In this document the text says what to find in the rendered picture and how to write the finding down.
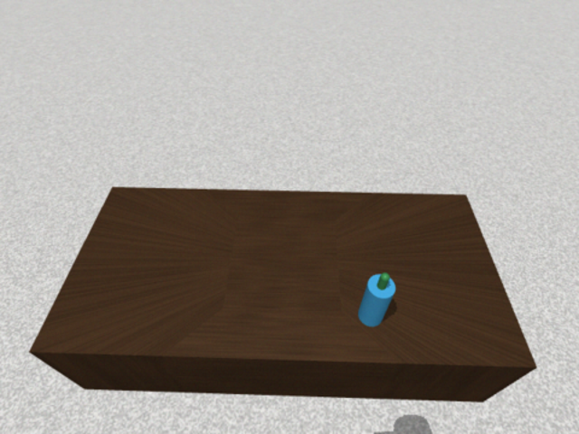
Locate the bottle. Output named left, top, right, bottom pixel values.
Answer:
left=358, top=272, right=395, bottom=326

